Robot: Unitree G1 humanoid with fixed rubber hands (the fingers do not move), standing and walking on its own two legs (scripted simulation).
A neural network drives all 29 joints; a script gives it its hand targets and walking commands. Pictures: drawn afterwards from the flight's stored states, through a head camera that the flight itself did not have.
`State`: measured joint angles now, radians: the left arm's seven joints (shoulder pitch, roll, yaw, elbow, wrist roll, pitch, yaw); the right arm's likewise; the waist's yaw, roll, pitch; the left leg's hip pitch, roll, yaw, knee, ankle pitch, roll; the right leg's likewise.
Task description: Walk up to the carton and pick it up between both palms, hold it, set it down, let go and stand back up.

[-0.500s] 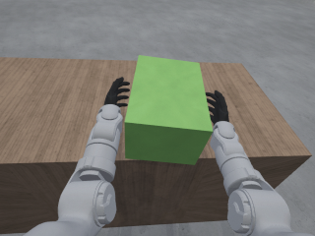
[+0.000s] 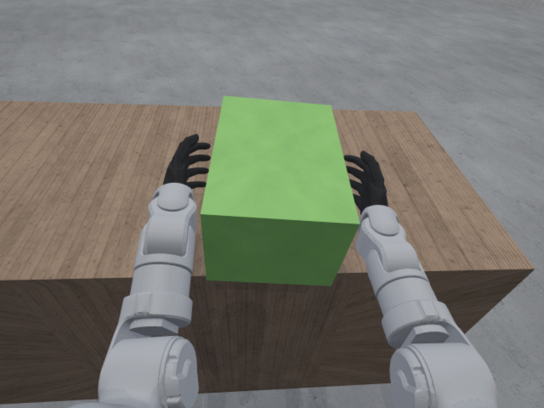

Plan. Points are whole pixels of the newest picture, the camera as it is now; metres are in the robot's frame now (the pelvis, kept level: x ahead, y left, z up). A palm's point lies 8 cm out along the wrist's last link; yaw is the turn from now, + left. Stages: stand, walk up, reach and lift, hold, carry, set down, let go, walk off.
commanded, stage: reach and lift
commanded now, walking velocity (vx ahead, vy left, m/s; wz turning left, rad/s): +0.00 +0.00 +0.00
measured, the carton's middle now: (274, 185) +0.45 -0.01 +0.11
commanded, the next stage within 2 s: hold in 1.14 s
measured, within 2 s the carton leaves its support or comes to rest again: neither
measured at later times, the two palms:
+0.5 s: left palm (169, 187) +0.38 +0.14 +0.16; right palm (365, 203) +0.37 -0.15 +0.14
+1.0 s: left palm (165, 179) +0.37 +0.14 +0.18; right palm (372, 194) +0.36 -0.15 +0.17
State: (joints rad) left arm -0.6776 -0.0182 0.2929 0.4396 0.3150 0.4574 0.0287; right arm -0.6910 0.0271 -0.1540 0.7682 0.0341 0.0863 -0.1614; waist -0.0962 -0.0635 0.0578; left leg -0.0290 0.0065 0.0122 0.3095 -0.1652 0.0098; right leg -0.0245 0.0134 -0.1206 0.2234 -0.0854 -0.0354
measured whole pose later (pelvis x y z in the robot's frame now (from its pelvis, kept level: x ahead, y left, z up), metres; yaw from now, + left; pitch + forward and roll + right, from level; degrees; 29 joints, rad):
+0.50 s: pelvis +0.00 +0.01 +0.00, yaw +0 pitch -8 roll -1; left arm -0.63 -0.04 0.26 0.22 0.35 0.64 0.03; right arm -0.66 0.01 -0.09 0.64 0.10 0.18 -0.16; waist -0.10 -0.07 0.10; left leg -0.01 0.00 0.02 0.33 -0.18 0.02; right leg -0.01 0.01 -0.11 0.24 -0.10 -0.02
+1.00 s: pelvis -0.01 +0.00 +0.00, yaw +0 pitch -10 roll -1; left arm -0.67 -0.03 0.30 0.22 0.34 0.67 -0.01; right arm -0.71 0.00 -0.07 0.63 0.11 0.23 -0.19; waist -0.10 -0.06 0.10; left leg 0.01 0.00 0.01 0.33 -0.17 0.01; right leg 0.00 0.01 -0.10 0.26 -0.10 -0.03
